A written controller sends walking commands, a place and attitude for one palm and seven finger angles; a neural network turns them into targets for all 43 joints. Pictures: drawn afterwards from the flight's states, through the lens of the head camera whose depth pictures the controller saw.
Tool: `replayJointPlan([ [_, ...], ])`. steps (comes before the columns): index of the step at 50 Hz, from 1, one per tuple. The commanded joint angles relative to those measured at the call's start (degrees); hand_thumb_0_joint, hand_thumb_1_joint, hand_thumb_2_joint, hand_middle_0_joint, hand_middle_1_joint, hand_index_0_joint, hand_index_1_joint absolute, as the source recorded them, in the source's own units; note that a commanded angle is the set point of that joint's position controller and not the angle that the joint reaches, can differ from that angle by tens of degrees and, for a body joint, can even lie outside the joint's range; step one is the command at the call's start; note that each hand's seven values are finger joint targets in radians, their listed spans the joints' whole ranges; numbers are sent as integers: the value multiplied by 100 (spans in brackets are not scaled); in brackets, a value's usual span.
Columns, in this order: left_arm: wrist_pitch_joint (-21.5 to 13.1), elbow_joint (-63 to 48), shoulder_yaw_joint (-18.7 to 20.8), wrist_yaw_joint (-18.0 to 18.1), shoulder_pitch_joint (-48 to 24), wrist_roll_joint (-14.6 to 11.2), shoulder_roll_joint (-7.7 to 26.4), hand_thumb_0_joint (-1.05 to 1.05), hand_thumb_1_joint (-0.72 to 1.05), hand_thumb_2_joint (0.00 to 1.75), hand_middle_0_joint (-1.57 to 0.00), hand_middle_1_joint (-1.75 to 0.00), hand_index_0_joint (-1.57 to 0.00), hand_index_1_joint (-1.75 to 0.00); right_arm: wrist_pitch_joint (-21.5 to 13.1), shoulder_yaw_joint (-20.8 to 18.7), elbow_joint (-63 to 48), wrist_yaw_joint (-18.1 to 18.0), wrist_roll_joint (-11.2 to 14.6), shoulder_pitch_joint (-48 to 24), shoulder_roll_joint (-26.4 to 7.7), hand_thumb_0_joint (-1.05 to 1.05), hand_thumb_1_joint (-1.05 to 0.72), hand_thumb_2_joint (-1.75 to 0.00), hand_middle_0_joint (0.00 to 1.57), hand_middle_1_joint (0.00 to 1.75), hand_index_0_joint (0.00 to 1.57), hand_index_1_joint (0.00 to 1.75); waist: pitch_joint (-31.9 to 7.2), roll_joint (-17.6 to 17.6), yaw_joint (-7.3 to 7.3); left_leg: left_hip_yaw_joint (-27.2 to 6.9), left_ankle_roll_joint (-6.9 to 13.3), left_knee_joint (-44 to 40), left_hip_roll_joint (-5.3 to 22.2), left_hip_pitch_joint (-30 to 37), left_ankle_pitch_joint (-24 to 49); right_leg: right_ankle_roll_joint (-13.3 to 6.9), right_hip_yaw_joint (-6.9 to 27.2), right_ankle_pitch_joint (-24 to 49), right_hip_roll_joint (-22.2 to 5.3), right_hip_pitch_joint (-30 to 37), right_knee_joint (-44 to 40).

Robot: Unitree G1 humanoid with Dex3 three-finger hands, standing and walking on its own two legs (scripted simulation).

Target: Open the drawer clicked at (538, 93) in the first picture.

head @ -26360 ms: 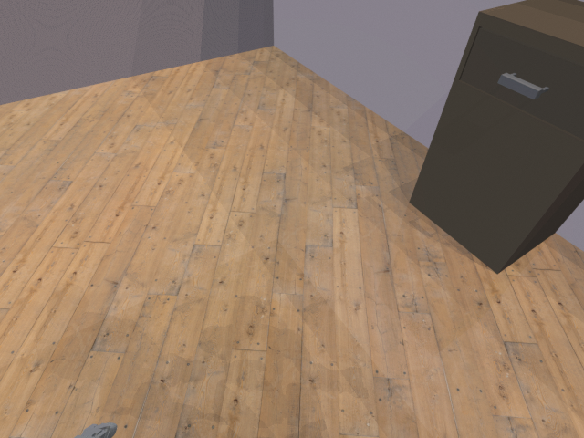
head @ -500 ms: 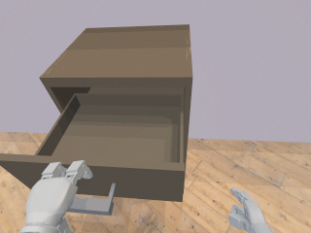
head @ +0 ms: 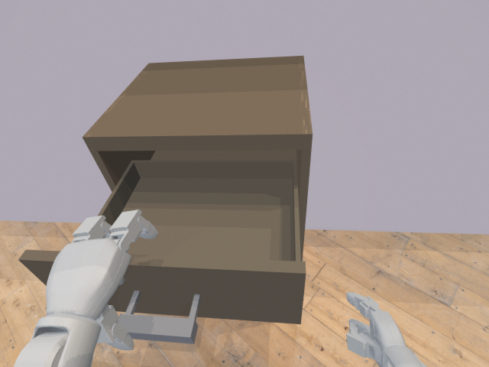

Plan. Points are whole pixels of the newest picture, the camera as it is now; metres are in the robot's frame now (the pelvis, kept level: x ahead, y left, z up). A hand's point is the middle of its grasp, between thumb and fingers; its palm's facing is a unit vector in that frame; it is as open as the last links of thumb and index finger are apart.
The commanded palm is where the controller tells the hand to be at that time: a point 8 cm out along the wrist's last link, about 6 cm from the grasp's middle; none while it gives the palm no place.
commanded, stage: lift the hand off the handle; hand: left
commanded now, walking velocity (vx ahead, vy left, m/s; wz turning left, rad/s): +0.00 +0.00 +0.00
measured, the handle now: (161, 313) +0.20 +0.19 -0.01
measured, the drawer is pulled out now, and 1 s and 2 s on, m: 0.30 0.30 0.30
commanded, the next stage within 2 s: draw the hand back to the body in 0.14 s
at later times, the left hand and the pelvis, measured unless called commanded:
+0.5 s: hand (107, 293) +0.16 +0.20 +0.14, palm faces +0.11 -0.11 -0.99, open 13.9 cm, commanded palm +0.13 +0.20 +0.20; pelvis -0.01 -0.03 +0.01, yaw +1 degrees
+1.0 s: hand (116, 277) +0.18 +0.20 +0.15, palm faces +0.34 -0.80 -0.49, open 13.6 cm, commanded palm +0.13 +0.23 +0.19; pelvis +0.01 -0.03 +0.01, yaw +3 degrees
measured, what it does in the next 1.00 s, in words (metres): stands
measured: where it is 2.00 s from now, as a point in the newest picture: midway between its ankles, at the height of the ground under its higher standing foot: outside the picture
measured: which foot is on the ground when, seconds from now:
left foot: down 0.00-1.00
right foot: down 0.00-1.00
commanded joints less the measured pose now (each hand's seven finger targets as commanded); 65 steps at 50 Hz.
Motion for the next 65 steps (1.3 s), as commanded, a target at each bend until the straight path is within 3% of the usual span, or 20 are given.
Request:
replayJointPlan([
  [1,-33,-1596,569,35,-497,29,808,0,-50,30,-30,-120,-30,-120,-287,-187,-1179,7,23,-1160,-524,0,-90,-90,20,30,20,30,-405,-328,25,-598,-414,-925,833,728,1567,-78,-204,662,-180,-169,-562],
  [2,36,-1611,826,62,-371,-43,968,0,-50,30,-30,-120,-30,-120,-310,-146,-1240,-4,73,-1350,-545,0,-90,-90,20,30,20,30,-412,-230,65,-616,-392,-958,881,651,1402,-95,-170,669,-141,2,-534],
  [6,-51,-1028,747,-27,-436,35,765,0,-50,30,-30,-120,-30,-120,-244,-141,-1066,40,18,-1196,-483,0,-90,-90,20,30,20,30,73,-681,11,-468,-360,-1005,780,566,1096,-83,-205,410,-150,-208,-754],
  [12,-23,-1343,753,-35,-702,18,834,0,-50,30,-30,-120,-30,-120,-352,-158,-1163,16,57,-1401,-513,0,-90,-90,20,30,20,30,-256,-213,-2,-493,-300,-1003,742,679,866,-108,-26,393,-142,34,-808],
  [16,-198,-1077,994,-42,-793,109,1173,0,-50,30,-30,-120,-30,-120,-349,-134,-1054,-123,-30,-1206,-509,0,-90,-90,20,30,20,30,-49,-641,-9,-336,-268,-866,619,789,856,-82,73,165,-260,-157,-1160],
  [17,-210,-1088,1312,1,-668,8,1380,0,-50,30,-30,-120,-30,-120,-406,-126,-1072,-152,15,-1326,-542,0,-90,-90,20,30,20,30,-100,-496,5,-400,-260,-866,614,790,807,-108,186,220,-242,-18,-1200],
  [27,-641,-746,1744,-136,-433,-553,1619,0,-50,30,-30,-120,-30,-120,-616,-144,-969,-390,3,-1226,-599,0,-90,-90,20,30,20,30,162,-342,-97,-331,-248,-752,401,1016,815,-17,288,436,-344,-119,-1509],
  [30,-810,-664,1656,-176,-278,-530,1557,0,-50,30,-30,-120,-30,-120,-611,-173,-940,-438,-92,-1052,-606,0,-90,-90,20,30,20,30,162,-470,-65,-293,-207,-680,352,1044,936,18,152,581,-372,-185,-1524],
  [37,-971,-880,2361,119,86,-602,1995,0,-50,30,-30,-120,-30,-120,-641,-209,-972,-444,-54,-1108,-689,0,-90,-90,20,30,20,30,-122,-282,-3,-328,-281,-531,367,972,1146,-53,312,1164,-366,-62,-1316],
  [41,-997,-732,2283,138,282,-666,1821,0,-50,30,-30,-120,-30,-120,-530,-273,-978,-414,-87,-962,-688,0,-90,-90,20,30,20,30,-173,-618,-25,-292,-237,-433,331,911,1340,24,173,1550,-395,-98,-1180],
  [42,-953,-749,2471,183,335,-792,1923,0,-50,30,-30,-120,-30,-120,-574,-283,-957,-408,-22,-1095,-694,0,-90,-90,20,30,20,30,-176,-527,-48,-336,-271,-440,347,872,1281,-10,260,1568,-344,-74,-1157],
  [43,-1319,-372,1842,147,64,-4750,-612,0,-47,32,-30,-118,-30,-118,-1057,-256,-862,-519,-44,-456,-149,0,-90,-90,20,30,20,30,281,-895,-692,-408,-138,-593,418,1369,1015,-41,-201,1628,-310,238,-1133],
  [44,-1456,-117,2251,205,327,-4864,89,0,-43,33,-29,-115,-29,-115,-1291,-308,-687,-606,-46,-414,-323,0,-90,-90,20,30,20,30,240,-1208,-523,-498,-185,-752,551,1367,962,-24,-174,1364,-316,219,-1081],
  [45,-1552,-85,2266,223,431,-4862,82,0,-40,34,-29,-113,-29,-113,-1381,-281,-630,-632,-74,-456,-342,0,-90,-90,20,30,20,30,354,-728,-501,-477,-203,-806,487,1347,878,-51,-190,1210,-293,170,-1143],
  [46,-1664,-607,2346,264,308,-5195,189,0,-36,36,-29,-111,-29,-111,-1422,-285,-660,-710,-73,-467,-350,0,-90,-90,20,30,20,30,181,-1106,-455,-571,-227,-921,520,1327,1035,-9,-232,1207,-377,343,-1176],
  [47,-1761,-884,2488,331,90,-5293,374,0,-32,37,-29,-109,-29,-109,-1560,-268,-615,-772,-82,-626,-397,0,-90,-90,20,30,20,30,88,-776,-420,-573,-245,-949,510,1376,1027,-12,-168,1129,-386,376,-1173],
  [48,-1932,-1327,2339,359,-55,-5264,301,0,-29,39,-29,-107,-29,-107,-1703,-231,-660,-795,-139,-480,-368,0,-90,-90,20,30,20,30,-248,-687,-391,-590,-235,-975,473,1462,1257,-29,-194,1298,-436,550,-1132],
  [55,-1982,-1139,2357,384,177,-5351,216,0,-5,50,-27,-91,-27,-91,-2060,-180,-189,-712,-193,-392,-339,0,-90,-90,20,30,20,30,370,212,-370,-729,-390,-1119,494,1195,1869,-159,-295,1657,-433,582,-1184],
  [59,-1930,-577,2518,257,331,-5481,110,0,9,55,-26,-82,-26,-82,-1884,-258,-134,-661,-153,-451,-295,0,-90,-90,20,30,20,30,423,-600,-390,-698,-394,-1105,544,1182,2002,-105,-335,1944,-424,681,-1231],
  [65,-1963,-707,2619,178,448,-5514,158,0,31,64,-24,-68,-24,-68,-1751,-337,-152,-669,-127,-528,-358,0,-90,-90,20,30,20,30,-97,-535,-387,-586,-342,-1040,516,1422,2175,-49,-298,2231,-466,828,-1277],
])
